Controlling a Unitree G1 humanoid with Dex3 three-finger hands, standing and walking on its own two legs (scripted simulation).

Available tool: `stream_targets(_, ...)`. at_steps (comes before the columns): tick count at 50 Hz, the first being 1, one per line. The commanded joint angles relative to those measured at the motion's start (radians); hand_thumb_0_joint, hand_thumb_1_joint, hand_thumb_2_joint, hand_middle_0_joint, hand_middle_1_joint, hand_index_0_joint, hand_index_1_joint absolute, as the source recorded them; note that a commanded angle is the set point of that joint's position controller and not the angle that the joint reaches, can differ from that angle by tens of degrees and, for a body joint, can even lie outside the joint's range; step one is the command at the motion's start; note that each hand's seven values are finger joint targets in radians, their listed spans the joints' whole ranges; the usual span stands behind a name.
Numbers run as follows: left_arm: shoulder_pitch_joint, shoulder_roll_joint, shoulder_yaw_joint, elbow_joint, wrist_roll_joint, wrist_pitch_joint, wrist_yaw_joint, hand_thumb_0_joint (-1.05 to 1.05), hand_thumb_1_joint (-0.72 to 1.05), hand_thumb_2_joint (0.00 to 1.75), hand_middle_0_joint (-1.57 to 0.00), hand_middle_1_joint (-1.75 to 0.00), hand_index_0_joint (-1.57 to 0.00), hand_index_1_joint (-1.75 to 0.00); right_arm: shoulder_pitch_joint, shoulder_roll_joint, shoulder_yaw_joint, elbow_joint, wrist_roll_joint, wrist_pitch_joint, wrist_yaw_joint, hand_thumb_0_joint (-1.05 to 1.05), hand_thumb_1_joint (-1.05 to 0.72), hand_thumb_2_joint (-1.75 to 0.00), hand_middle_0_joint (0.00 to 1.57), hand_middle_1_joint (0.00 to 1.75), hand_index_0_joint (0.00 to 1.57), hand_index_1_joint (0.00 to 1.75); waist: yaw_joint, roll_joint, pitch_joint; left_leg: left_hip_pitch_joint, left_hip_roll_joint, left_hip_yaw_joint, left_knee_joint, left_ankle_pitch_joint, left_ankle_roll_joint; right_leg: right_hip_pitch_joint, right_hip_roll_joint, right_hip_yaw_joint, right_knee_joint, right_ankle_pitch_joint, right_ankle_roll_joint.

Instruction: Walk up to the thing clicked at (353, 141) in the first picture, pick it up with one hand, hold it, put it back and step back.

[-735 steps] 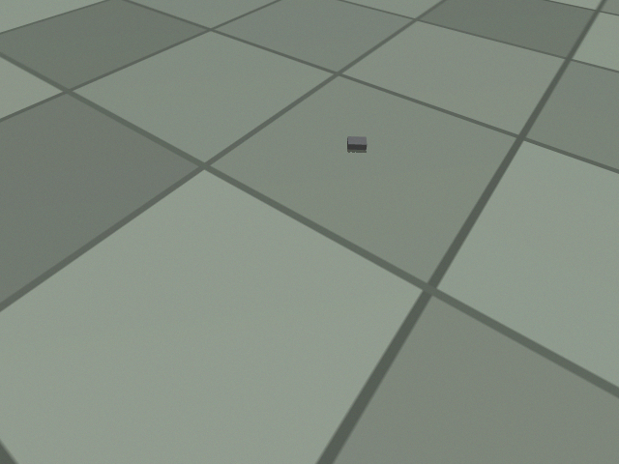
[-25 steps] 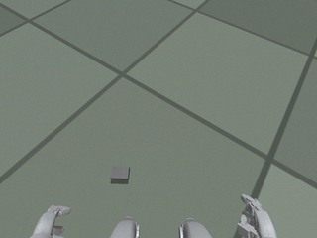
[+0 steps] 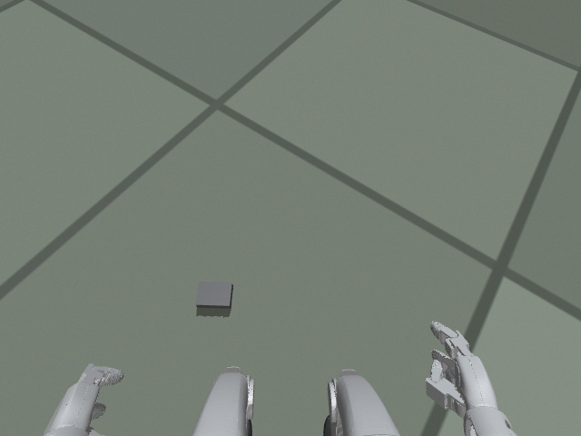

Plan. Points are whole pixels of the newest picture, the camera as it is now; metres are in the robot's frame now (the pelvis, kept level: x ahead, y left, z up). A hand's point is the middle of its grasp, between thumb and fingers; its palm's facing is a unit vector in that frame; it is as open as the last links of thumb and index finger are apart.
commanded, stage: rise first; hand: left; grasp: from above
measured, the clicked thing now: (214, 295) +0.48 +0.22 -0.64
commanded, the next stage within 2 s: none
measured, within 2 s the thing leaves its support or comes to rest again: neither
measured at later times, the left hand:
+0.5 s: hand (155, 345) +0.28 +0.28 -0.33, palm faces -0.47 -0.34 -0.82, open 13.9 cm
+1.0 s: hand (173, 317) +0.36 +0.28 -0.44, palm faces -0.47 -0.02 -0.88, open 13.8 cm
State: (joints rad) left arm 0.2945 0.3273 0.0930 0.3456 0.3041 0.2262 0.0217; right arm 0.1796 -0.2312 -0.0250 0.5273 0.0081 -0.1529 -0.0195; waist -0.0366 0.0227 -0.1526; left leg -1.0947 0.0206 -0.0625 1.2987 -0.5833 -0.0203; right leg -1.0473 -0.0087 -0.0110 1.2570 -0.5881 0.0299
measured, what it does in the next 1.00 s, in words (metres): lowers itself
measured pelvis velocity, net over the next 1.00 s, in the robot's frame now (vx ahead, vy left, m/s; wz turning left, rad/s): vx -0.09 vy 0.01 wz -0.10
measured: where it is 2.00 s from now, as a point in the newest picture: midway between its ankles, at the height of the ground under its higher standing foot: outside the picture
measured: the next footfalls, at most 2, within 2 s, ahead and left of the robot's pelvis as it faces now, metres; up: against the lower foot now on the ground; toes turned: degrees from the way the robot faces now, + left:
none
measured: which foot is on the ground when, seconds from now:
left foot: down 0.00-1.00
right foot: down 0.00-1.00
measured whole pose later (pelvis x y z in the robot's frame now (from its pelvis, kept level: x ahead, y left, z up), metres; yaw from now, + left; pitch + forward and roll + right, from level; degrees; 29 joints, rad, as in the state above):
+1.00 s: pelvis -0.09 +0.01 -0.30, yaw -6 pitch +33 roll -7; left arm -0.80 0.72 0.09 1.26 1.23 -0.30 0.29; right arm 0.14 -0.26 -0.01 0.75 -0.09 -0.02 0.10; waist -0.16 0.00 -0.09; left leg -2.23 -0.02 -0.14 2.31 -0.66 -0.02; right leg -2.15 0.02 -0.03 2.24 -0.68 0.05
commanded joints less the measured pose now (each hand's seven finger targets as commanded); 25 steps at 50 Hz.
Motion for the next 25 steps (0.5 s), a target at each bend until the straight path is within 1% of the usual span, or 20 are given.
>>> stream_targets(1, -0.162, 0.216, 0.087, 0.012, 0.095, -0.088, 0.023, 0.0, -0.6, 0.97, -0.14, -0.97, -0.12, -0.99, -0.018, -0.159, -0.064, -0.103, -0.001, -0.068, -0.003, 0.0, -0.95, -0.91, 0.2, 0.3, 0.2, 0.3, -0.033, 0.023, -0.218, 0.068, -0.013, 0.025, -0.037, 0.262, 0.031, -0.029, 0.024, -0.026, -0.022, 0.246, -0.044)
stream_targets(2, -0.202, 0.217, 0.085, 0.03, 0.11, -0.114, 0.022, 0.0, -0.6, 0.97, -0.14, -0.96, -0.12, -0.98, -0.021, -0.164, -0.068, -0.099, -0.004, -0.073, 0.003, 0.0, -0.95, -0.91, 0.2, 0.3, 0.2, 0.3, -0.034, 0.019, -0.217, 0.015, -0.017, 0.029, -0.009, 0.199, 0.032, -0.072, 0.02, -0.021, 0.002, 0.195, -0.044)
stream_targets(3, -0.228, 0.224, 0.091, 0.067, 0.132, -0.142, 0.025, 0.0, -0.6, 0.97, -0.15, -0.96, -0.13, -0.98, -0.026, -0.168, -0.069, -0.088, -0.004, -0.08, 0.007, 0.0, -0.96, -0.91, 0.2, 0.3, 0.2, 0.3, -0.027, 0.026, -0.231, -0.009, -0.019, 0.027, 0.011, 0.171, 0.029, -0.11, 0.02, -0.017, 0.035, 0.167, -0.046)
stream_targets(4, -0.247, 0.224, 0.085, 0.089, 0.149, -0.17, 0.027, 0.0, -0.6, 0.98, -0.15, -0.95, -0.13, -0.97, -0.03, -0.175, -0.073, -0.081, -0.004, -0.086, 0.011, 0.0, -0.95, -0.91, 0.2, 0.3, 0.2, 0.3, -0.02, 0.042, -0.249, -0.032, -0.018, 0.022, 0.027, 0.143, 0.025, -0.154, 0.018, -0.016, 0.073, 0.138, -0.048)
stream_targets(5, -0.274, 0.235, 0.085, 0.091, 0.172, -0.2, 0.028, 0.0, -0.6, 0.99, -0.14, -0.96, -0.12, -0.99, -0.032, -0.183, -0.077, -0.076, -0.005, -0.092, 0.014, 0.0, -0.94, -0.91, 0.2, 0.3, 0.2, 0.3, -0.013, 0.065, -0.287, -0.032, -0.017, 0.017, 0.045, 0.144, 0.02, -0.192, 0.018, -0.015, 0.111, 0.132, -0.05)
stream_targets(6, -0.3, 0.225, 0.051, 0.088, 0.195, -0.23, 0.028, 0.0, -0.6, 0.99, -0.14, -0.97, -0.12, -0.99, -0.035, -0.187, -0.08, -0.068, -0.007, -0.095, 0.017, 0.0, -0.94, -0.91, 0.2, 0.3, 0.2, 0.3, -0.018, 0.087, -0.336, -0.033, -0.015, 0.013, 0.075, 0.158, 0.018, -0.227, 0.019, -0.015, 0.147, 0.143, -0.05)
stream_targets(8, -0.365, 0.278, 0.067, 0.057, 0.238, -0.277, 0.042, 0.0, -0.56, 0.96, -0.18, -0.95, -0.16, -0.97, -0.033, -0.195, -0.087, -0.057, -0.006, -0.097, 0.021, 0.0, -0.94, -0.91, 0.2, 0.3, 0.2, 0.3, -0.01, 0.111, -0.432, -0.058, -0.02, 0.02, 0.143, 0.186, 0.017, -0.254, 0.021, -0.015, 0.209, 0.175, -0.05)
stream_targets(9, -0.374, 0.304, 0.084, 0.105, 0.261, -0.292, 0.054, 0.0, -0.57, 0.98, -0.18, -0.95, -0.15, -0.97, -0.036, -0.205, -0.088, -0.041, -0.004, -0.096, 0.022, 0.0, -0.94, -0.91, 0.2, 0.3, 0.2, 0.3, -0.01, 0.1, -0.436, -0.091, -0.017, 0.015, 0.165, 0.176, 0.017, -0.29, 0.022, -0.018, 0.237, 0.167, -0.051)
stream_targets(10, -0.401, 0.316, 0.085, 0.111, 0.277, -0.31, 0.063, 0.0, -0.57, 0.98, -0.19, -0.94, -0.16, -0.97, -0.039, -0.207, -0.087, -0.03, -0.004, -0.094, 0.025, 0.0, -0.95, -0.91, 0.2, 0.3, 0.2, 0.3, -0.002, 0.118, -0.443, -0.111, -0.016, 0.013, 0.185, 0.188, 0.015, -0.33, 0.021, -0.02, 0.269, 0.171, -0.053)
stream_targets(12, -0.455, 0.388, 0.135, 0.166, 0.329, -0.331, 0.086, 0.0, -0.58, 0.98, -0.18, -0.95, -0.16, -0.98, -0.033, -0.22, -0.089, -0.009, -0.001, -0.081, 0.029, 0.0, -0.95, -0.92, 0.2, 0.3, 0.2, 0.3, 0.013, 0.122, -0.503, -0.14, -0.017, 0.014, 0.244, 0.23, 0.016, -0.374, 0.023, -0.023, 0.324, 0.194, -0.055)
stream_targets(13, -0.467, 0.384, 0.125, 0.2, 0.357, -0.334, 0.094, 0.0, -0.57, 0.99, -0.16, -0.98, -0.14, -1.0, -0.036, -0.222, -0.094, -0.002, 0.0, -0.075, 0.03, 0.0, -0.94, -0.91, 0.2, 0.3, 0.2, 0.3, 0.015, 0.115, -0.508, -0.171, -0.018, 0.019, 0.272, 0.225, 0.018, -0.407, 0.026, -0.026, 0.344, 0.187, -0.055)
stream_targets(14, -0.53, 0.393, 0.119, 0.203, 0.373, -0.34, 0.102, 0.0, -0.58, 0.98, -0.16, -0.99, -0.14, -1.0, -0.027, -0.22, -0.094, 0.01, -0.001, -0.068, 0.034, 0.0, -0.95, -0.92, 0.2, 0.3, 0.2, 0.3, 0.007, 0.116, -0.527, -0.197, -0.02, 0.026, 0.303, 0.234, 0.022, -0.412, 0.025, -0.025, 0.357, 0.2, -0.054)
stream_targets(16, -0.623, 0.416, 0.125, 0.239, 0.407, -0.345, 0.115, 0.0, -0.56, 0.98, -0.15, -1.0, -0.14, -1.01, -0.014, -0.225, -0.1, 0.029, -0.002, -0.058, 0.036, 0.0, -0.95, -0.91, 0.2, 0.3, 0.2, 0.3, 0.007, 0.111, -0.557, -0.242, -0.022, 0.033, 0.343, 0.201, 0.024, -0.44, 0.026, -0.027, 0.38, 0.177, -0.053)
stream_targets(17, -0.666, 0.43, 0.124, 0.261, 0.429, -0.348, 0.12, 0.0, -0.55, 0.99, -0.13, -1.01, -0.12, -1.02, -0.003, -0.223, -0.101, 0.039, -0.002, -0.052, 0.037, 0.0, -0.93, -0.91, 0.2, 0.3, 0.2, 0.3, 0.008, 0.09, -0.57, -0.281, -0.026, 0.046, 0.378, 0.193, 0.031, -0.434, 0.029, -0.025, 0.38, 0.179, -0.05)
stream_targets(20, -0.804, 0.459, 0.108, 0.347, 0.469, -0.371, 0.118, 0.0, -0.53, 0.97, -0.17, -0.98, -0.16, -0.99, 0.011, -0.222, -0.103, 0.062, -0.009, -0.04, 0.045, 0.0, -0.93, -0.91, 0.2, 0.3, 0.2, 0.3, -0.011, 0.008, -0.576, -0.435, -0.03, 0.062, 0.457, 0.084, 0.046, -0.439, 0.033, -0.022, 0.403, 0.099, -0.042)
stream_targets(21, -0.858, 0.506, 0.123, 0.362, 0.486, -0.384, 0.115, 0.0, -0.52, 0.95, -0.2, -0.95, -0.19, -0.97, 0.023, -0.225, -0.107, 0.073, -0.01, -0.035, 0.046, 0.0, -0.95, -0.92, 0.2, 0.3, 0.2, 0.3, -0.006, -0.007, -0.607, -0.459, -0.028, 0.07, 0.492, 0.088, 0.051, -0.418, 0.033, -0.015, 0.41, 0.104, -0.037)
stream_targets(22, -0.887, 0.517, 0.112, 0.401, 0.504, -0.396, 0.111, 0.0, -0.5, 0.94, -0.21, -0.94, -0.2, -0.96, 0.027, -0.224, -0.105, 0.078, -0.013, -0.03, 0.048, 0.0, -0.94, -0.91, 0.2, 0.3, 0.2, 0.3, -0.013, -0.031, -0.607, -0.514, -0.03, 0.074, 0.519, 0.064, 0.054, -0.417, 0.035, -0.008, 0.422, 0.073, -0.034)
stream_targets(23, -0.918, 0.511, 0.101, 0.418, 0.522, -0.409, 0.107, 0.0, -0.52, 0.96, -0.2, -0.95, -0.19, -0.97, 0.038, -0.223, -0.106, 0.089, -0.015, -0.025, 0.051, 0.0, -0.95, -0.92, 0.2, 0.3, 0.2, 0.3, -0.017, -0.045, -0.62, -0.528, -0.029, 0.074, 0.54, 0.061, 0.056, -0.427, 0.035, -0.009, 0.43, 0.072, -0.033)
stream_targets(24, -0.946, 0.532, 0.099, 0.448, 0.546, -0.421, 0.105, 0.0, -0.5, 0.94, -0.21, -0.95, -0.2, -0.96, 0.045, -0.228, -0.101, 0.096, -0.017, -0.022, 0.053, 0.0, -0.95, -0.92, 0.2, 0.3, 0.2, 0.3, -0.02, -0.035, -0.614, -0.549, -0.03, 0.072, 0.553, 0.049, 0.055, -0.453, 0.036, -0.017, 0.453, 0.054, -0.036)
stream_targets(25, -0.96, 0.541, 0.099, 0.471, 0.562, -0.434, 0.103, 0.0, -0.5, 0.94, -0.21, -0.95, -0.2, -0.96, 0.05, -0.234, -0.104, 0.107, -0.021, -0.018, 0.055, 0.0, -0.95, -0.92, 0.2, 0.3, 0.2, 0.3, -0.015, -0.02, -0.614, -0.538, -0.027, 0.068, 0.563, 0.037, 0.054, -0.487, 0.037, -0.025, 0.47, 0.04, -0.038)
